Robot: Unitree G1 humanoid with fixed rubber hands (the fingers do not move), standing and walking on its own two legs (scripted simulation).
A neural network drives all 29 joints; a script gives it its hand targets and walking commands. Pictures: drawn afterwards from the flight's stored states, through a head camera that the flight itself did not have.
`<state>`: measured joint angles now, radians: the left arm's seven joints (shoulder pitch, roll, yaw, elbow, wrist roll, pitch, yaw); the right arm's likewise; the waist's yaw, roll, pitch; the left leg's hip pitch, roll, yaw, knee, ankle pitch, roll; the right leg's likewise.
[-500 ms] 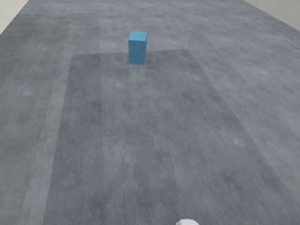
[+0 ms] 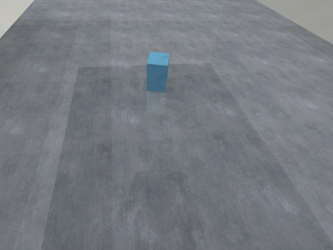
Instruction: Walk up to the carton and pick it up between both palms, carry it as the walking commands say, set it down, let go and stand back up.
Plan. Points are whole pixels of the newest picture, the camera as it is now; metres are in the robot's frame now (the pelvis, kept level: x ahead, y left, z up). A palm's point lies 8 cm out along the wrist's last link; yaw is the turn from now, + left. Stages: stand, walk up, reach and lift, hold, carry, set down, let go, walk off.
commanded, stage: walk up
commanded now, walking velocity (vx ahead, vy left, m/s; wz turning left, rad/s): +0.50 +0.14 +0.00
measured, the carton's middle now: (158, 72) +1.85 -0.03 -0.60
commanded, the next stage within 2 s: none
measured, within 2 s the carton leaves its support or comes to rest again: neither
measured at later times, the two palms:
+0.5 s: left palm (76, 180) +0.39 +0.28 -0.17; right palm (212, 173) +0.40 -0.18 -0.13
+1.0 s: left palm (90, 113) +0.75 +0.32 -0.18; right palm (190, 101) +0.79 -0.15 -0.13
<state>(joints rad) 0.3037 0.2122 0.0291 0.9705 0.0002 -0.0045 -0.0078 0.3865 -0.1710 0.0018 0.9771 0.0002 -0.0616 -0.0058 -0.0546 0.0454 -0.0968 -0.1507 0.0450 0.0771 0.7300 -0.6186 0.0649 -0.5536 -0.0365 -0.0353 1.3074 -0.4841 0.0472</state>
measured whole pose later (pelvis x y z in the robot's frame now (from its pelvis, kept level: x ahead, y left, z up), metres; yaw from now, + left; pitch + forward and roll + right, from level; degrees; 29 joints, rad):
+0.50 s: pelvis +0.36 +0.05 -0.01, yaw -1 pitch +0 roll -5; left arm 0.31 0.21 0.03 0.98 0.00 -0.01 0.01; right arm 0.28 -0.15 0.00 0.97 0.00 -0.08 -0.01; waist -0.04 0.00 -0.03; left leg -0.26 0.04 0.06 0.89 -0.63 0.06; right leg -0.42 -0.03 -0.02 1.32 -0.50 0.07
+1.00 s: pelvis +0.72 +0.08 -0.02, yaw +0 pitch -1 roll -5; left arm 0.30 0.21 0.03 0.99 0.00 -0.01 0.01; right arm 0.19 -0.17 0.00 0.98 0.00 -0.10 0.00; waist -0.03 -0.01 0.00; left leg -0.40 0.07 0.04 1.01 -0.62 0.02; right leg -0.33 -0.02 -0.04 1.02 -0.55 0.06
